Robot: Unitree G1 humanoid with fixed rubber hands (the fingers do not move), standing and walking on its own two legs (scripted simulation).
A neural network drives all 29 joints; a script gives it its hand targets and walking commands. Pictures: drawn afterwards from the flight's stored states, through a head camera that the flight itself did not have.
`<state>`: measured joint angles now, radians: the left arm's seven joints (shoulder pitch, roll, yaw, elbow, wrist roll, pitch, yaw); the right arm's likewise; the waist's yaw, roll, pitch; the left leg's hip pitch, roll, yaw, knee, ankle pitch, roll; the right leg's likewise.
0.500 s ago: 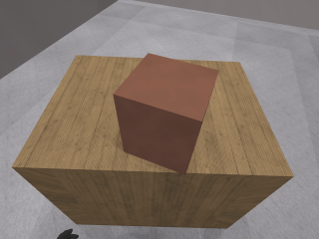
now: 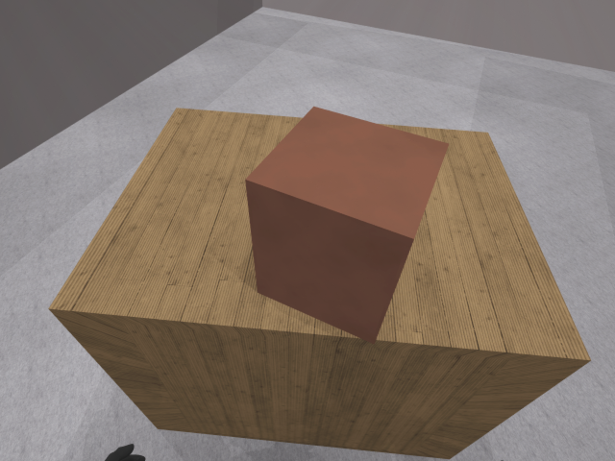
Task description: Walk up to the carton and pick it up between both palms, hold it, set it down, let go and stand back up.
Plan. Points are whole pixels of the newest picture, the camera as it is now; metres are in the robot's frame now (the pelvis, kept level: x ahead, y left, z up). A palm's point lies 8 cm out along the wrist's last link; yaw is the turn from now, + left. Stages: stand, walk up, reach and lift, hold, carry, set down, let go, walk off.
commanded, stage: walk up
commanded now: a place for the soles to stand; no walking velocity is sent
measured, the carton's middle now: (343, 225) +0.46 -0.03 +0.05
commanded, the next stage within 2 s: none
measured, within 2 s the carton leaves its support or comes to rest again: neither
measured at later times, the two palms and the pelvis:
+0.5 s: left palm out of the picture +0.05 +0.27 -0.11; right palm out of the picture +0.11 -0.27 -0.09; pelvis +0.00 -0.01 +0.00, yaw +3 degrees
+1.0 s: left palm out of the picture +0.06 +0.27 -0.11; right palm out of the picture +0.12 -0.27 -0.09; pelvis +0.00 -0.01 +0.00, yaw +4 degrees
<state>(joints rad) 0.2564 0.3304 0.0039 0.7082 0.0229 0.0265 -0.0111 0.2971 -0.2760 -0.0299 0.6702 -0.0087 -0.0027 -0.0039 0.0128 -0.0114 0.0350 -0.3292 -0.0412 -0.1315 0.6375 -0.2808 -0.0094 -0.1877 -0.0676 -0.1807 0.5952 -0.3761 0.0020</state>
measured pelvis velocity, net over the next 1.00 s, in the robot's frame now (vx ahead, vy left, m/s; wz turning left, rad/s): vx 0.00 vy -0.01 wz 0.08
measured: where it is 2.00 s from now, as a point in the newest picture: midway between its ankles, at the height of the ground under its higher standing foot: outside the picture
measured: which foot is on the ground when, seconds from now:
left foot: down 0.00-1.00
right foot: down 0.00-1.00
